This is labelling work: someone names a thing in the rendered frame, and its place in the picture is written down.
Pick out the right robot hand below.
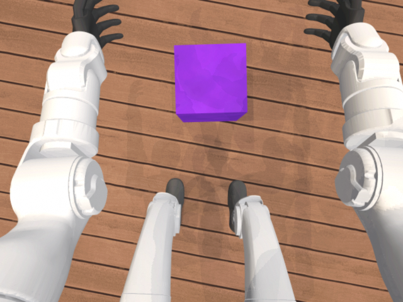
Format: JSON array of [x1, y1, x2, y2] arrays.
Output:
[[304, 0, 365, 49]]

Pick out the robot left forearm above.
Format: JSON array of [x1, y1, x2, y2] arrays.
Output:
[[10, 31, 107, 212]]

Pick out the robot left upper arm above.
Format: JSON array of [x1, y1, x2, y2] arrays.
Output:
[[0, 155, 108, 302]]

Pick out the robot right forearm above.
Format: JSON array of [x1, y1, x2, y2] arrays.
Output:
[[331, 23, 403, 150]]

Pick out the left robot hand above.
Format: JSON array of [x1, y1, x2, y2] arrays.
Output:
[[71, 0, 123, 49]]

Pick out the robot right upper arm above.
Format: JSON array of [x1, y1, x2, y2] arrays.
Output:
[[335, 145, 403, 302]]

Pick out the carton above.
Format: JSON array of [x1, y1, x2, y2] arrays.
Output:
[[174, 43, 247, 122]]

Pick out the robot left foot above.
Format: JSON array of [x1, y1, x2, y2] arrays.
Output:
[[166, 178, 184, 226]]

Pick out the left robot shin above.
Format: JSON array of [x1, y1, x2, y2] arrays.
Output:
[[147, 193, 179, 211]]

